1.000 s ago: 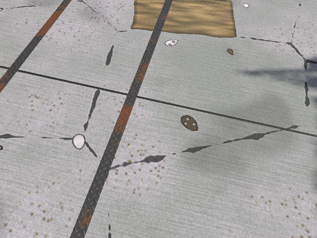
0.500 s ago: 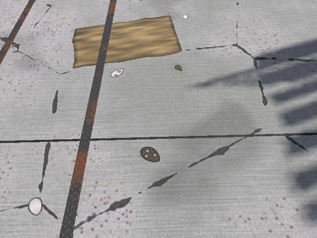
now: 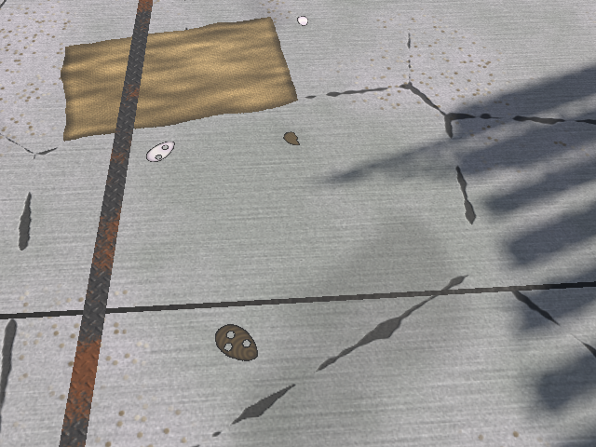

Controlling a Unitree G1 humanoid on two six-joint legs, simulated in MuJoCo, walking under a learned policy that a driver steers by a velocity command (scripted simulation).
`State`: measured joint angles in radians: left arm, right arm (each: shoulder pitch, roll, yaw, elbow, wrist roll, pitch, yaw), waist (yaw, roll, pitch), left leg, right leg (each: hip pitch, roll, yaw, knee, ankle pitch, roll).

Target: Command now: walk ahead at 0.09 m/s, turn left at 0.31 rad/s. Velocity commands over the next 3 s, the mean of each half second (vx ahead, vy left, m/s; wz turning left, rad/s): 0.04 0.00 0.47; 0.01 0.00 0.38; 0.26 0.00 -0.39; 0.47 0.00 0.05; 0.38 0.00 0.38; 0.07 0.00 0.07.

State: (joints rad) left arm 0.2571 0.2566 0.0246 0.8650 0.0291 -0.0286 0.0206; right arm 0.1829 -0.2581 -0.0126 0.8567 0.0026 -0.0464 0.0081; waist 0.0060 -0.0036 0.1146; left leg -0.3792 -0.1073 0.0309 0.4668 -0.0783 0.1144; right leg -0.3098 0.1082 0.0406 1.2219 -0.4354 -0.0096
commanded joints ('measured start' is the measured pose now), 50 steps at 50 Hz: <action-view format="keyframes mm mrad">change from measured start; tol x16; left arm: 1 71 115 23 -54 13 31 -5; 26 -151 136 18 -189 -5 26 36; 50 29 132 37 -65 -27 76 -13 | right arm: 1 69 -116 -37 -30 0 11 -11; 50 -89 -102 -12 -82 -31 56 -41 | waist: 1 19 12 -165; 18 -21 155 -150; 22 -25 -217 -116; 42 22 -189 -158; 47 -16 234 -179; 50 15 141 -76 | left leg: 1 204 290 -351 -163 523 170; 10 80 210 -459 -263 -286 96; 20 20 133 -546 -157 -266 -20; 23 -169 -22 -170 465 -444 -127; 28 -185 12 -106 737 -327 -164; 42 72 53 9 208 -385 -116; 45 381 126 -82 -233 -28 -74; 46 561 418 -381 -254 195 -38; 47 299 486 -344 -189 377 91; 50 270 350 -178 -188 332 62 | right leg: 1 -125 -87 33 -6 30 20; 16 -77 -49 29 -481 27 28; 20 186 -51 39 -892 130 -26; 22 187 -476 505 -1091 4 -165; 29 219 -311 84 -902 675 -178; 42 235 -380 28 -803 787 -208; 45 60 -324 -14 -701 572 -94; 47 -18 -171 -52 -540 -144 -10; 50 -46 -126 4 -428 -47 0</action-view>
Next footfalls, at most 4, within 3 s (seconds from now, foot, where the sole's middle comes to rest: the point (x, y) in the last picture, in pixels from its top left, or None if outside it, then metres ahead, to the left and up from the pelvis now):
0.42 right None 0.11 -0.13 -0.76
0.90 left None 0.00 0.04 -0.76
1.48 right None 0.21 -0.15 -0.76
2.02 left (303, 400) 0.52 0.02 -0.76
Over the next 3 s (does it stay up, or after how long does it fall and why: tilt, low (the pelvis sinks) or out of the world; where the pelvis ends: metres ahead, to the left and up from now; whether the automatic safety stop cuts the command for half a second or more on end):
stays up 0.70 0.02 0.01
